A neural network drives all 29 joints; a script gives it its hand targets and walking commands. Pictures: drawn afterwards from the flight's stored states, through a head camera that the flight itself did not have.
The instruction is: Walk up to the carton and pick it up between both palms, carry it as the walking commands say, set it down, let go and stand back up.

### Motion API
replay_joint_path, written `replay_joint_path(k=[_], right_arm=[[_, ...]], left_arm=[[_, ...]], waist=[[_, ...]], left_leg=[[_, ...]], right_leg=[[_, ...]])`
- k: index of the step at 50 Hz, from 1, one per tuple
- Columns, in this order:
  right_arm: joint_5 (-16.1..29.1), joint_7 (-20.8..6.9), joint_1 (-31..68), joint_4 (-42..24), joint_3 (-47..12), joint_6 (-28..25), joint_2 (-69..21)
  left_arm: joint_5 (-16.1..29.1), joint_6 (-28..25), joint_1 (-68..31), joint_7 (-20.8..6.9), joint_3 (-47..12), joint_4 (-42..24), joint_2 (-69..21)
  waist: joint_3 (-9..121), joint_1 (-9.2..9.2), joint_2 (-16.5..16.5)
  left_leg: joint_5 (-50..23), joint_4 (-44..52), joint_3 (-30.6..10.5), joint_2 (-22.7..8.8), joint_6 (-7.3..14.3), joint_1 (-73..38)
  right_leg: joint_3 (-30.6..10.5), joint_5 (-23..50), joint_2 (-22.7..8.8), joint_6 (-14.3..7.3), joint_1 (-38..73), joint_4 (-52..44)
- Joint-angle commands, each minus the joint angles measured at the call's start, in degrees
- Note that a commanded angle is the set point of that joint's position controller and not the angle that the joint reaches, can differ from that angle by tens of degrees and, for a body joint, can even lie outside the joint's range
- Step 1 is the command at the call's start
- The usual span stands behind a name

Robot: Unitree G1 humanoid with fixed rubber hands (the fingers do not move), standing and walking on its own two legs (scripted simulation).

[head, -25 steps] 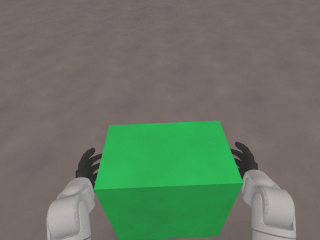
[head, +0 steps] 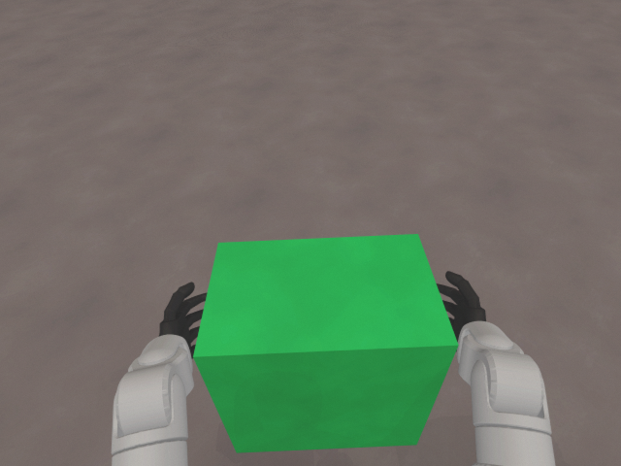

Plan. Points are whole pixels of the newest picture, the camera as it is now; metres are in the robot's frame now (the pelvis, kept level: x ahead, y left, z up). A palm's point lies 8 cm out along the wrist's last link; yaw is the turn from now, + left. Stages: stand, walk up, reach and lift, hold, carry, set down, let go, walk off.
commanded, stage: carry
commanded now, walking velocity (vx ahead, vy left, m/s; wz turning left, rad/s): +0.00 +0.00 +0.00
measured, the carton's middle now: (322, 349) +0.29 +0.00 -0.03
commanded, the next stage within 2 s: hold in 1.56 s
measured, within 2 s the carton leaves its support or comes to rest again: neither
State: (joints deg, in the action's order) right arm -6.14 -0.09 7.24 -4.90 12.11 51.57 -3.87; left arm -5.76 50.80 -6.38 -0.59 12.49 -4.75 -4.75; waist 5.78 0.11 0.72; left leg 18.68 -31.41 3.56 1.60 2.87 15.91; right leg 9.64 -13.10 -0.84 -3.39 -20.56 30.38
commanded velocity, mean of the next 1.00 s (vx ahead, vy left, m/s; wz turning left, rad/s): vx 0.00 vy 0.00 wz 0.00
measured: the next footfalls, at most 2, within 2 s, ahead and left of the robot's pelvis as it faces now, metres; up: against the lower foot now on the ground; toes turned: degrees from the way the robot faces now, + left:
none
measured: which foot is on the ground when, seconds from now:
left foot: down 0.00-1.00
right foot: down 0.00-1.00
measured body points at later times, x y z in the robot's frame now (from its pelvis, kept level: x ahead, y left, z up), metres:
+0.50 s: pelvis +0.02 +0.00 +0.00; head +0.01 +0.00 +0.45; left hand +0.30 +0.18 +0.03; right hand +0.30 -0.19 +0.04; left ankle -0.03 +0.08 -0.73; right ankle +0.03 -0.08 -0.73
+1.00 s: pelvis +0.02 -0.01 +0.00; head +0.01 -0.01 +0.45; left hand +0.31 +0.17 +0.03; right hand +0.31 -0.20 +0.03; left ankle -0.03 +0.08 -0.73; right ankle +0.03 -0.08 -0.73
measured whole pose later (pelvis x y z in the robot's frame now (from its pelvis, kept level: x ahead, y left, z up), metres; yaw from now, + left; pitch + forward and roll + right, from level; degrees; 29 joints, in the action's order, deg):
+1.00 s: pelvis +0.02 -0.01 +0.00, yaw +0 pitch +3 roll +0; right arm -9.2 -1.4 10.2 5.4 11.2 44.1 -2.6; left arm -8.7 43.4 -8.6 -1.9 12.6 4.8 -3.6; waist 5.4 0.7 0.8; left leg 20.9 -32.4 3.5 0.6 2.0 14.5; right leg 9.7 -15.5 0.1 -4.0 -19.5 31.7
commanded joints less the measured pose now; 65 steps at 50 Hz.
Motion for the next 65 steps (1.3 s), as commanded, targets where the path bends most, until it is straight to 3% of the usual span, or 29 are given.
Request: replay_joint_path(k=[1, 8, 48, 52, 65], right_arm=[[12.1, -6.1, 27.1, -8.1, -34.2, -3.7, -36.5], [11.3, -6.1, 25.6, -7.0, -33.9, -4.5, -35.2], [8.3, -9.5, 30.7, 2.7, -34.3, -10.4, -39.3], [8.5, -9.3, 31.3, 0.3, -34.1, -10.5, -39.9], [6.7, -10.0, 31.1, 2.5, -33.2, -10.8, -40.2]], left_arm=[[11.8, -3.1, -27.2, -5.8, -34.5, -7.4, -36.7], [11.2, -3.9, -25.7, -5.8, -34.1, -6.4, -35.4], [7.7, -9.6, -29.9, -9.1, -32.7, 2.7, -37.5], [8.4, -9.8, -30.5, -9.2, -32.8, 0.4, -38.1], [7.2, -10.1, -31.1, -10.1, -32.5, 2.3, -38.5]], waist=[[14.2, 0.24, -0.1], [15.8, 0.4, -0.1], [15.4, 0.25, -0.2], [16.0, 0.27, -0.6], [16.1, 0.36, -0.5]], left_leg=[[-16.2, 4.2, -7.6, -8.2, -0.1, -2.1], [-20.5, 2.9, -7.4, -8.4, -0.2, -3.5], [-16.6, 2.2, -6.8, -8.4, -0.1, -2.9], [-16.2, 2.0, -6.5, -8.2, 0.0, -3.1], [-17.0, 2.2, -6.1, -8.3, 0.0, -3.3]], right_leg=[[-8.4, 8.9, -7.1, 0.2, 9.3, -3.0], [-8.3, 12.9, -7.3, 0.0, 10.2, -1.8], [-10.0, 15.2, -8.1, -0.7, 12.0, -2.0], [-10.0, 15.8, -8.2, -0.7, 12.2, -2.2], [-9.6, 15.5, -8.0, -0.5, 12.0, -2.3]])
